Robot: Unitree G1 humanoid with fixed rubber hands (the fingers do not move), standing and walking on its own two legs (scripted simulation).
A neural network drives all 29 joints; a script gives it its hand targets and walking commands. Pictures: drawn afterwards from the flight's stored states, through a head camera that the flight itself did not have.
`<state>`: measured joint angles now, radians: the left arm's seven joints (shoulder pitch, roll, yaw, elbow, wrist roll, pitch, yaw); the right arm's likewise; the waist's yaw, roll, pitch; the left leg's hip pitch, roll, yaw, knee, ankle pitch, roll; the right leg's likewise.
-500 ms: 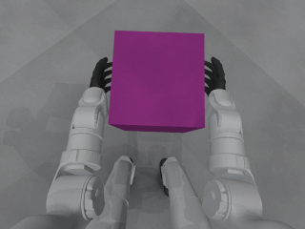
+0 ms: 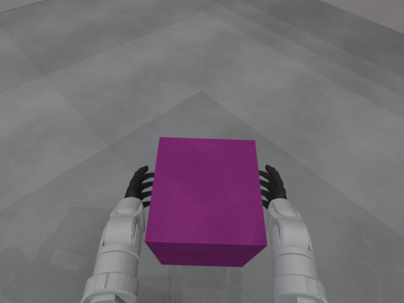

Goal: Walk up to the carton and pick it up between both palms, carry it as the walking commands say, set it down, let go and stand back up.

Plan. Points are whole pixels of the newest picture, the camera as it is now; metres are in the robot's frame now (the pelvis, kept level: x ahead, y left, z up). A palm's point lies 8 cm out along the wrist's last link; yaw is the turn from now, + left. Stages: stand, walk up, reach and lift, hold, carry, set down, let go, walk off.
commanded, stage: reach and lift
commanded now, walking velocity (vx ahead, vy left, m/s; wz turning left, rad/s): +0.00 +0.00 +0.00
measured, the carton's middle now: (204, 207) +0.32 -0.01 -0.06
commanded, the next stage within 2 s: hold in 1.58 s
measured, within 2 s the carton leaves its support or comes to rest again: neither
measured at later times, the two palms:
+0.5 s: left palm (131, 198) +0.29 +0.13 +0.04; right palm (289, 200) +0.29 -0.16 +0.05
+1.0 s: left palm (125, 202) +0.28 +0.14 +0.04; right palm (284, 198) +0.29 -0.15 +0.06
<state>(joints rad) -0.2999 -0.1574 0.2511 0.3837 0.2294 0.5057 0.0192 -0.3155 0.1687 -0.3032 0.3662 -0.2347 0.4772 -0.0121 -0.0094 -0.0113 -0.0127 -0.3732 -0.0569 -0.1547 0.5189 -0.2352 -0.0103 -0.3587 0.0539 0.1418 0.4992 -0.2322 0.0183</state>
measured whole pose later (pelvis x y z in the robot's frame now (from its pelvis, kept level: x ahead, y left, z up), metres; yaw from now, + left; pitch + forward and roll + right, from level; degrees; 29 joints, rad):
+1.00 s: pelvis -0.01 +0.00 +0.01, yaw +0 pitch -6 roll +0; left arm -0.30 -0.15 0.22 0.30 0.23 0.74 0.02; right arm -0.33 0.16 -0.28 0.31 -0.25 0.71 -0.01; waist 0.02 -0.02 0.02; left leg -0.11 -0.05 -0.14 0.42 -0.21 -0.01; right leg -0.10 0.05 0.14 0.43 -0.21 0.01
